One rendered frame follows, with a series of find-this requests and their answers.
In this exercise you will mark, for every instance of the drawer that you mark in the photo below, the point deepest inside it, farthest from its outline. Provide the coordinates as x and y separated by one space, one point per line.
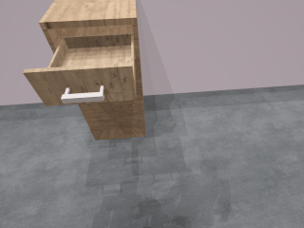
84 64

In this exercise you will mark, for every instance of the cabinet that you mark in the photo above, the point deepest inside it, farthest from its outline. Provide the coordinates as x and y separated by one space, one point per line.
67 18

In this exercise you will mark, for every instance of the handle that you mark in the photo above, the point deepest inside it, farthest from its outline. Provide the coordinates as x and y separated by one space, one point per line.
83 97

